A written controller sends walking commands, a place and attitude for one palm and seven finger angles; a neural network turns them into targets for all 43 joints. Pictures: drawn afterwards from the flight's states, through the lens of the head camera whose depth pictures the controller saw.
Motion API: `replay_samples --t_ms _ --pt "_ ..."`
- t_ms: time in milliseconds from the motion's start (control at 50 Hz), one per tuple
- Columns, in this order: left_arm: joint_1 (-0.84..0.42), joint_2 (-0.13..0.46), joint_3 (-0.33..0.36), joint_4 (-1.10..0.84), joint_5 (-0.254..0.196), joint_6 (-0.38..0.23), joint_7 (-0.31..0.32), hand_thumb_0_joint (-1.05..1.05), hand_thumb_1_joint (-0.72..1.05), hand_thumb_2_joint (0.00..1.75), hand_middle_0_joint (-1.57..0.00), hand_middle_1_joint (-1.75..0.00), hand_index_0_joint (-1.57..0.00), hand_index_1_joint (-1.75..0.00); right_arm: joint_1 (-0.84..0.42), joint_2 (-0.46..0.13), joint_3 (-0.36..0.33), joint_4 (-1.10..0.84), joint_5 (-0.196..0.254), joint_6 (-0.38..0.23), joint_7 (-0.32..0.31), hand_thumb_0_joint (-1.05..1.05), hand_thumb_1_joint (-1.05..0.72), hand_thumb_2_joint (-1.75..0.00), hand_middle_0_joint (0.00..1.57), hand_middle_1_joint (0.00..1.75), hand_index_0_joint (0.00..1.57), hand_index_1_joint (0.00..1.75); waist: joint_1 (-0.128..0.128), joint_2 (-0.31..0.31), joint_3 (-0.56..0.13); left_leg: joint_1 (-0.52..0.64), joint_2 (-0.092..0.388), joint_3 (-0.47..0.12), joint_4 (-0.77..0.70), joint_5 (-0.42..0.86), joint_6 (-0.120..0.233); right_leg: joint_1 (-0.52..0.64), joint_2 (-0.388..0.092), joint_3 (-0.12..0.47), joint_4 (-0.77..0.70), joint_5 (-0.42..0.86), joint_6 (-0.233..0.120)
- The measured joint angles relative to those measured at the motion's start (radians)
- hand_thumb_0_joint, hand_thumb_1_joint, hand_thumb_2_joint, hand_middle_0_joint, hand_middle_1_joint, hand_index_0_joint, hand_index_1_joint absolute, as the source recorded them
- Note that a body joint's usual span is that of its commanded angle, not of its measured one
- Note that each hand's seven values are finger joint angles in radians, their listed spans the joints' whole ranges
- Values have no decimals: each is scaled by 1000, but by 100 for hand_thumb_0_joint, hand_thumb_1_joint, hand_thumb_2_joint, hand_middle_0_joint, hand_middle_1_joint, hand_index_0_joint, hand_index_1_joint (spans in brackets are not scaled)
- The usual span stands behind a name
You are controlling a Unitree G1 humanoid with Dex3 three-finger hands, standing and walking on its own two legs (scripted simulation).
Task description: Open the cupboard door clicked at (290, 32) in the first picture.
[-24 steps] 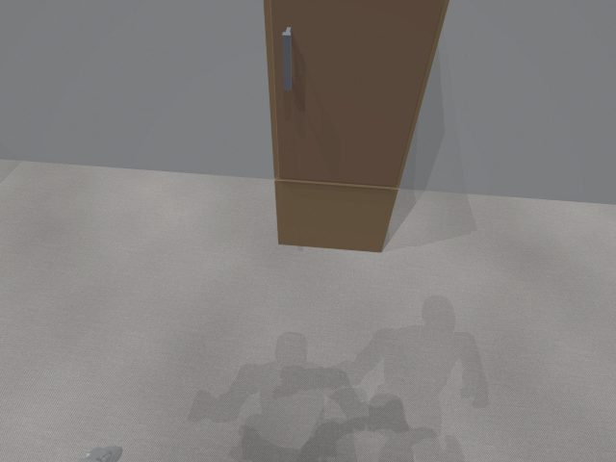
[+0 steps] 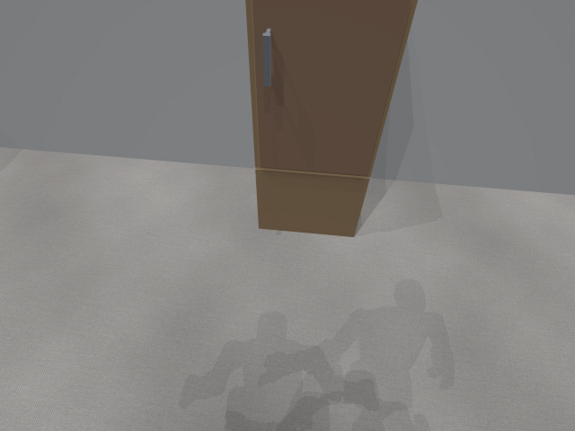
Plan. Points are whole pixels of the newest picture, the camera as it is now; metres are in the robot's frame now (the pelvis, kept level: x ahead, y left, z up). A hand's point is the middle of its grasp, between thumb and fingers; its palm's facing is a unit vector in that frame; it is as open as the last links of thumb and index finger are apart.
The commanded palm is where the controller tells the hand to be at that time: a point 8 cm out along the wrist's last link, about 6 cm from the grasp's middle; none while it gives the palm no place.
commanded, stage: stand and wait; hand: left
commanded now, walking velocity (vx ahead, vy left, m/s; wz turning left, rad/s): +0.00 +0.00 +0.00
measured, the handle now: (268, 57) +1.03 +0.12 +0.05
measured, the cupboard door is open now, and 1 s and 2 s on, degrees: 0 0 0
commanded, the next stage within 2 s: look at it before walking up in 0.34 s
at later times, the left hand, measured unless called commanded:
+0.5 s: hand out of the picture +0.07 +0.24 -0.15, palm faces -0.04 -0.94 -0.33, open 7.4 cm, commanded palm none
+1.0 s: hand out of the picture +0.06 +0.23 -0.15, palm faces -0.04 -0.94 -0.33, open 7.4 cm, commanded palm none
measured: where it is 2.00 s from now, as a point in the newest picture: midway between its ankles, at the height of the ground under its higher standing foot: outside the picture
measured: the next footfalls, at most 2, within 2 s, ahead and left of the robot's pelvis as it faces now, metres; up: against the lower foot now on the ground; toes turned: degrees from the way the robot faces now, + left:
left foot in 1.54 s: +0.10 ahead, +0.10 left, +0.00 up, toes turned +3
right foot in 2.00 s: +0.35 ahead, -0.13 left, +0.00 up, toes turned -16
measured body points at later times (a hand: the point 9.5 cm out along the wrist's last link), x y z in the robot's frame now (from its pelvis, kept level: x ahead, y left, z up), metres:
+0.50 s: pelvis -0.01 -0.01 +0.00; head -0.01 -0.01 +0.45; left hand +0.07 +0.28 -0.13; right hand +0.07 -0.30 -0.13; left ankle -0.01 +0.11 -0.74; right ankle -0.01 -0.13 -0.74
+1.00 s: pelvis -0.01 -0.01 +0.00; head -0.01 -0.01 +0.45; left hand +0.06 +0.28 -0.13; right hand +0.06 -0.31 -0.13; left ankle -0.01 +0.11 -0.74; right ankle -0.01 -0.13 -0.74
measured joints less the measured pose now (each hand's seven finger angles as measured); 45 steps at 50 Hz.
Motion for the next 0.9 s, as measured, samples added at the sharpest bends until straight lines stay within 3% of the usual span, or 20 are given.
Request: replay_samples --t_ms 900 --pt "-5 2 1 35 0 -10 -1 0 90 90 -20 -30 -21 -30 18 -4 5 48 4 -4 1 1 -90 -90 20 30 21 30 -5 8 -2 19 20 -1 -58 45 -19 14 19 -1 -52 44 -17"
